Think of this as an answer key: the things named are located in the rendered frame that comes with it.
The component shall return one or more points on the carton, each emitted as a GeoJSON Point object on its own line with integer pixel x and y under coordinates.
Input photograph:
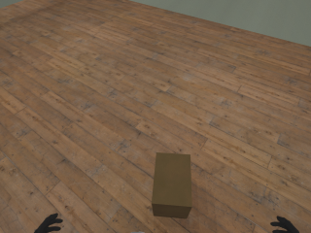
{"type": "Point", "coordinates": [172, 195]}

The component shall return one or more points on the robot right hand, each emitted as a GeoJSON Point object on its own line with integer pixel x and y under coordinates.
{"type": "Point", "coordinates": [284, 223]}

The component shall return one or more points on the robot left hand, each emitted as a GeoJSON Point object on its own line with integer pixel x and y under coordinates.
{"type": "Point", "coordinates": [44, 227]}

